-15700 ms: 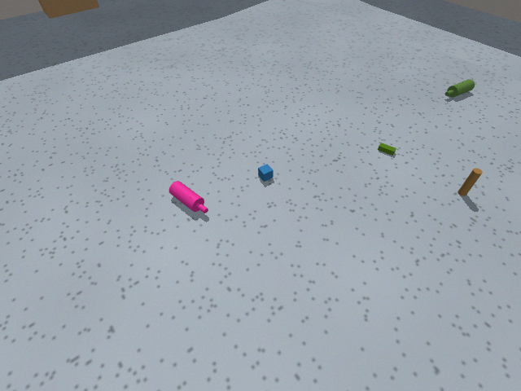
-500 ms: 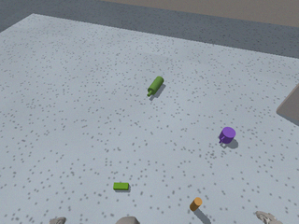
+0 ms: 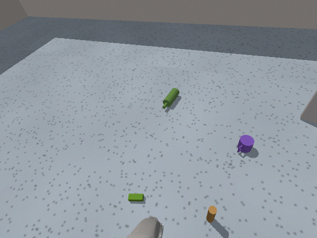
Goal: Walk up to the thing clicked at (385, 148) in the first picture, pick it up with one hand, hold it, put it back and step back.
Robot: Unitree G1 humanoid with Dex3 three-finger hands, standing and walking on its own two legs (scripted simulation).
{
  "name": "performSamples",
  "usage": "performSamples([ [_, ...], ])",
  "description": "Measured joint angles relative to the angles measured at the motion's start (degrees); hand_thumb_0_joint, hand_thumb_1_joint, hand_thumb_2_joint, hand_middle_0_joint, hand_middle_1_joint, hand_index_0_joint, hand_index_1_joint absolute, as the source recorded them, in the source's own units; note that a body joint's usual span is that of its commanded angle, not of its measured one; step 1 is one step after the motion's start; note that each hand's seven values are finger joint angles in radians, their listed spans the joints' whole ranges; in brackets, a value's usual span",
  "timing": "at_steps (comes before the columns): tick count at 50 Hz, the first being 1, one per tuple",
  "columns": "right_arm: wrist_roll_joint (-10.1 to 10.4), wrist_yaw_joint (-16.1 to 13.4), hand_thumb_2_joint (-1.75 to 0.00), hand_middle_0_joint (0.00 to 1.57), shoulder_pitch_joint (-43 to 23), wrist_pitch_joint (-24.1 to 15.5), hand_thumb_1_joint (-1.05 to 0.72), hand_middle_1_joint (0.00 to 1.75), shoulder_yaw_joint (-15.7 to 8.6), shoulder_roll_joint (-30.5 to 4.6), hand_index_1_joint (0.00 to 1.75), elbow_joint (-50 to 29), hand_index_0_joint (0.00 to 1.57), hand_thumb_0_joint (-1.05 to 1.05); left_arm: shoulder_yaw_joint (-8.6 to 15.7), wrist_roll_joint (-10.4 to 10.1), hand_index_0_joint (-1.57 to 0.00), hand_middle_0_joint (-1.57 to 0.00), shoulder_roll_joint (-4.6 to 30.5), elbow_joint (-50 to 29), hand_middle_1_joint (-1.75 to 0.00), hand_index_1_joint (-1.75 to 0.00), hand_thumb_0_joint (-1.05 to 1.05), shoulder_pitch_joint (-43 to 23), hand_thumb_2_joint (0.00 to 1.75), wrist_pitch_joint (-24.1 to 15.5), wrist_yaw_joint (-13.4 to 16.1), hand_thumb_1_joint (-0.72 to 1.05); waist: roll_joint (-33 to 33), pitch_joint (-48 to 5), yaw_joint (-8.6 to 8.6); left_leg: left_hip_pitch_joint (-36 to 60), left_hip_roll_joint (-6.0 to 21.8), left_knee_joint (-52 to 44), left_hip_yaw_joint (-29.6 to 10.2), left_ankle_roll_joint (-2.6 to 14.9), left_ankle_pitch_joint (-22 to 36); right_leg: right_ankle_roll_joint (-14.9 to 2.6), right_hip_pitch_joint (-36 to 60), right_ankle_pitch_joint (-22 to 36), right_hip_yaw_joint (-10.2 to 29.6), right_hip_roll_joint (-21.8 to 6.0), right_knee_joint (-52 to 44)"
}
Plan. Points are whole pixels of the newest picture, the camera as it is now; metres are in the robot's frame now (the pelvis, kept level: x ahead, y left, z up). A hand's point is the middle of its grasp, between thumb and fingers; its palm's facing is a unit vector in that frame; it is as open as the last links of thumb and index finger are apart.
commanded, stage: walk up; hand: left
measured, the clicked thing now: (136, 197) +0.48 +0.29 -0.75
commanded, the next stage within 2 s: none
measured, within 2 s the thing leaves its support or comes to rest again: neither
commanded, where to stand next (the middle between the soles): +0.10 +0.04 m, yaw +0 degrees
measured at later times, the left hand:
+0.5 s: hand out of the picture +0.09 +0.33 -0.16, palm faces +0.02 -0.95 -0.32, open 7.4 cm
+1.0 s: hand out of the picture +0.09 +0.30 -0.13, palm faces -0.05 -0.88 -0.48, open 7.4 cm
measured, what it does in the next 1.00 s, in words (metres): steps on the spot: left foot, then right foot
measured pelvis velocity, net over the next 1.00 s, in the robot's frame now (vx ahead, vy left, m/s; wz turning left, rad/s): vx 0.00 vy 0.03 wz -0.02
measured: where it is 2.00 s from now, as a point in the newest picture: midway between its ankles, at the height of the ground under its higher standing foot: outside the picture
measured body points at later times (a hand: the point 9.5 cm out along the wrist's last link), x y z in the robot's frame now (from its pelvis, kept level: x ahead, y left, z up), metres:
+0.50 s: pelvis +0.07 +0.07 +0.00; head +0.10 +0.10 +0.44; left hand +0.09 +0.38 -0.14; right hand +0.19 -0.23 -0.10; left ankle +0.11 +0.19 -0.73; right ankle +0.05 -0.08 -0.65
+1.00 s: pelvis +0.00 +0.03 -0.01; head +0.06 -0.01 +0.43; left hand +0.09 +0.35 -0.10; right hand +0.11 -0.28 -0.16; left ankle -0.03 +0.18 -0.66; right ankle +0.07 -0.09 -0.73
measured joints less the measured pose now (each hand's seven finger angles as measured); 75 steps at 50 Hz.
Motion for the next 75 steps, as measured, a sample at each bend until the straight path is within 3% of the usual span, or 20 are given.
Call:
performSamples([
  [6,1.12,1.73,-0.90,0.20,3.82,0.07,-0.91,0.30,-1.90,-1.57,0.30,0.65,0.20,0.01,1.29,0.12,-0.21,-0.21,1.61,0.15,-0.30,-0.30,0.01,4.37,0.90,-1.23,0.33,0.89,2.16,0.53,-1.52,-0.09,1.12,-0.18,-0.86,-1.19,7.50,0.76,4.68,1.85,-1.78,-2.13,-5.99],
  [12,1.94,2.20,-0.90,0.20,5.25,-1.17,-0.91,0.30,-0.86,0.03,0.30,2.98,0.20,0.01,1.87,0.22,-0.21,-0.20,3.81,-3.23,-0.30,-0.30,0.01,4.08,0.90,-0.83,-1.45,0.90,0.22,0.77,-1.23,6.21,4.69,-14.12,4.29,-1.36,3.44,1.00,6.46,-0.55,-3.50,-4.13,-5.99],
  [14,1.96,1.95,-0.90,0.20,4.79,-2.08,-0.91,0.30,-0.27,0.77,0.30,3.34,0.20,0.01,1.49,-0.05,-0.20,-0.20,4.31,-4.49,-0.30,-0.30,0.01,3.29,0.90,-0.43,-1.87,0.90,-0.97,1.04,-0.97,9.42,5.67,-20.45,6.98,-0.80,1.79,2.00,6.40,-2.09,-3.94,-4.65,-4.47],
  [16,2.01,1.26,-0.90,0.20,3.65,-3.40,-0.91,0.30,0.13,1.48,0.30,3.21,0.20,0.01,0.81,-0.63,-0.20,-0.20,4.62,-5.62,-0.30,-0.30,0.01,2.33,0.90,0.08,-2.00,0.90,-2.72,1.72,-0.55,12.94,5.32,-26.89,9.00,-0.26,6.78,2.63,5.02,-4.83,-3.56,-5.55,-0.32],
  [18,1.77,0.10,-0.90,0.20,1.49,-5.13,-0.91,0.30,0.25,2.98,0.30,2.28,0.20,0.01,0.27,-1.35,-0.20,-0.20,4.61,-5.97,-0.30,-0.30,0.01,0.19,0.90,1.06,-1.73,0.90,-6.59,4.35,0.00,13.82,3.30,-25.71,11.39,-0.22,7.70,0.92,1.15,-7.05,-0.01,-7.41,10.07],
  [21,2.56,-0.68,-0.90,0.20,0.23,-6.85,-0.90,0.30,1.06,3.79,0.30,0.03,0.21,0.01,-1.50,-2.10,-0.20,-0.20,2.92,-5.84,-0.30,-0.30,0.01,-2.81,0.90,2.35,-1.33,0.90,-6.65,5.00,-1.19,13.93,4.19,-23.77,10.93,0.61,5.23,-1.21,-6.18,-9.94,3.32,-2.14,25.33],
  [24,3.16,-1.83,-0.90,0.20,-0.27,-7.69,-0.90,0.30,2.18,4.75,0.30,-1.27,0.21,0.01,-2.08,-2.41,-0.20,-0.20,2.57,-6.70,-0.30,-0.30,0.01,-4.94,0.90,2.77,-1.64,0.90,-8.18,4.64,-1.54,15.95,4.72,-26.42,11.46,0.62,5.80,-1.92,-12.25,-7.65,4.58,-0.31,30.83],
  [30,3.30,-4.71,-0.90,0.20,-2.42,-7.43,-0.90,0.30,2.97,4.74,0.30,-2.70,0.21,0.00,-0.78,-2.84,-0.20,-0.20,3.56,-8.78,-0.30,-0.30,0.01,-10.61,0.90,5.28,-1.14,0.90,-10.66,7.00,-1.83,15.46,5.72,-25.95,12.30,0.49,5.80,0.15,-20.65,-4.34,8.98,1.62,34.22],
  [38,2.79,-4.41,-0.90,0.20,-7.40,-3.56,-0.90,0.30,2.06,1.79,0.30,-5.36,0.21,0.01,-1.21,-3.31,-0.20,-0.20,3.92,-8.38,-0.30,-0.30,0.00,-13.06,0.90,5.17,-1.07,0.90,-7.40,8.57,-2.04,8.07,8.42,-19.45,13.72,-1.02,4.63,0.93,-15.38,0.97,3.39,-1.63,15.57],
  [41,3.79,-4.34,-0.90,0.20,-9.26,-2.22,-0.90,0.30,1.46,-0.10,0.30,-4.62,0.21,0.01,-0.91,-1.84,-0.20,-0.20,1.79,-6.81,-0.30,-0.30,0.00,-13.51,0.90,4.61,-1.07,0.90,-1.22,9.89,-2.22,5.24,11.04,-13.22,10.91,-0.07,2.40,1.48,-12.28,-0.31,0.92,1.02,10.57],
  [44,4.16,-5.19,-0.90,0.20,-9.10,-1.02,-0.90,0.30,1.65,1.15,0.30,-3.25,0.20,0.01,-1.25,-0.78,-0.20,-0.20,1.76,-7.90,-0.30,-0.30,0.01,-12.96,0.90,4.86,-1.46,0.90,-2.42,9.40,-1.00,2.81,4.23,-1.50,7.39,0.72,-11.35,0.61,-14.66,1.12,3.01,-0.73,12.18],
  [48,4.83,-4.48,-0.90,0.20,-7.02,-1.40,-0.91,0.30,2.20,1.94,0.30,-1.47,0.20,0.01,-1.14,-0.43,-0.21,-0.20,1.42,-8.11,-0.30,-0.30,0.01,-13.15,0.90,4.33,-0.76,0.90,-2.72,7.54,-0.58,3.86,-0.24,6.91,4.67,0.30,-10.66,0.21,-16.04,4.48,3.89,-1.88,9.05],
  [53,3.14,-1.74,-0.90,0.20,0.19,-2.52,-0.90,0.30,2.38,1.68,0.30,2.07,0.21,0.01,-0.90,0.28,-0.21,-0.20,0.61,-9.29,-0.30,-0.30,0.01,-10.58,0.90,2.11,-2.04,0.90,-2.17,1.62,-0.96,12.73,0.91,-5.27,7.04,-0.40,-11.58,-1.74,-14.77,5.23,2.03,-2.65,5.72],
  [56,2.33,-0.75,-0.90,0.20,3.73,-3.19,-0.90,0.30,2.15,1.48,0.30,3.73,0.21,0.01,-0.63,0.08,-0.21,-0.21,1.26,-9.75,-0.30,-0.30,0.01,-8.57,0.90,1.69,-2.86,0.90,-3.85,-0.85,-1.14,18.09,1.47,-18.23,9.45,0.91,-14.29,-1.52,-12.83,6.25,1.16,-4.39,3.75],
  [58,1.86,-0.41,-0.90,0.20,4.75,-4.19,-0.90,0.30,1.44,1.62,0.30,4.12,0.21,0.01,-0.37,-0.11,-0.21,-0.21,2.40,-9.12,-0.30,-0.30,0.00,-7.28,0.90,2.23,-3.12,0.89,-5.77,-1.20,-1.07,21.67,1.05,-26.69,11.00,1.70,-4.92,-0.70,-12.09,5.19,2.02,-5.29,4.13],
  [59,1.49,-0.36,-0.90,0.20,5.23,-4.89,-0.90,0.30,1.03,1.77,0.30,3.77,0.21,0.01,-0.13,-0.21,-0.21,-0.21,2.91,-8.36,-0.30,-0.30,0.00,-6.42,0.90,2.87,-3.04,0.89,-6.94,-1.37,-1.11,22.91,0.52,-28.65,11.98,1.74,-0.17,-0.98,-12.54,0.01,3.64,-5.16,6.57],
  [61,1.00,-0.53,-0.90,0.20,7.07,-6.21,-0.90,0.30,0.56,1.55,0.30,2.57,0.21,0.01,0.11,-0.45,-0.21,-0.20,3.10,-5.82,-0.30,-0.30,0.01,-5.20,0.90,4.17,-2.79,0.90,-6.91,-3.05,-2.59,23.33,0.94,-29.56,12.02,1.92,0.76,-0.93,-15.75,-4.33,5.03,-2.64,14.37],
  [64,1.24,-0.79,-0.90,0.20,9.15,-7.04,-0.90,0.30,0.67,2.01,0.30,2.80,0.21,0.01,0.12,-1.04,-0.20,-0.20,4.26,-3.73,-0.30,-0.30,0.01,-5.18,0.90,3.95,-3.66,0.90,-7.34,-2.94,-4.79,25.91,1.49,-34.05,10.37,2.78,0.45,-0.84,-19.16,-0.20,5.22,-0.78,19.68],
  [69,1.69,-0.70,-0.90,0.20,11.32,-7.85,-0.90,0.30,1.06,2.13,0.30,2.68,0.21,0.01,0.73,-1.30,-0.20,-0.20,5.95,-3.72,-0.30,-0.30,0.01,-5.05,0.90,2.53,-5.08,0.90,-8.03,-0.89,-4.58,29.11,3.28,-39.74,10.54,2.34,6.08,0.45,-22.07,6.57,3.59,-1.80,17.13],
  [75,0.96,-0.68,-0.90,0.20,9.86,-5.21,-0.90,0.30,0.73,1.01,0.30,1.18,0.21,0.01,0.05,-1.70,-0.20,-0.20,4.83,-1.51,-0.30,-0.30,0.01,-4.24,0.90,2.27,-4.16,0.90,-7.04,-0.88,-3.95,28.19,3.77,-35.21,12.77,1.04,2.03,1.37,-16.06,8.72,0.85,-4.34,5.43],
])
